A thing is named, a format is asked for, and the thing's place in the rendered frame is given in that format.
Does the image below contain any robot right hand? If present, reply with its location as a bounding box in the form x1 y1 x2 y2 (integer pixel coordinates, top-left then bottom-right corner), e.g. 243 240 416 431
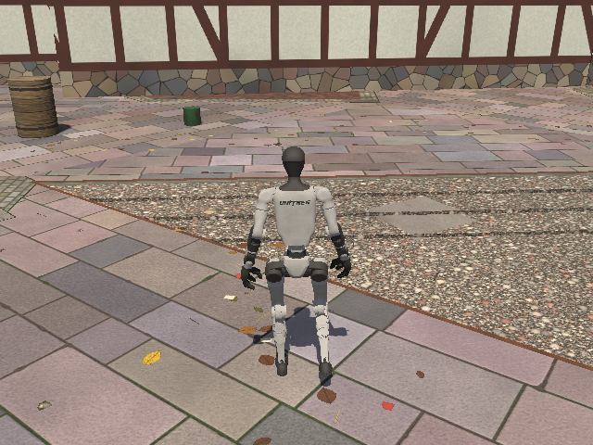
330 258 352 278

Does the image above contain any robot left hand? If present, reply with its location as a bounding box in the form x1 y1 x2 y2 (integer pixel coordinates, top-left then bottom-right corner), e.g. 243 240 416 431
240 266 262 290

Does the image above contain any left robot upper arm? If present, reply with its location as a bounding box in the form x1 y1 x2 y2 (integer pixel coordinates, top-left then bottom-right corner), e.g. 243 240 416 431
251 187 275 240

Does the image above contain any left robot thigh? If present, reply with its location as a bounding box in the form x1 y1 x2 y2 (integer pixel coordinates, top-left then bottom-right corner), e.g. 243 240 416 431
265 259 286 321

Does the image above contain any right robot upper arm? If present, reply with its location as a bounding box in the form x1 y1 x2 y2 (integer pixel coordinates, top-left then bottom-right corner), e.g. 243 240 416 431
314 186 340 237

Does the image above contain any right robot forearm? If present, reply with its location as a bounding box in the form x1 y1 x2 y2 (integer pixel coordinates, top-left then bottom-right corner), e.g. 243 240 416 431
331 223 349 261

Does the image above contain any left robot shin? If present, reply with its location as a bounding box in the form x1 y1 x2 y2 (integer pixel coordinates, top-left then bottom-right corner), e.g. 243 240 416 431
271 305 286 363

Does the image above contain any left robot forearm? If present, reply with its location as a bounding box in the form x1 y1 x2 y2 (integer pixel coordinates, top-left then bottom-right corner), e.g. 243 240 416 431
243 225 261 269

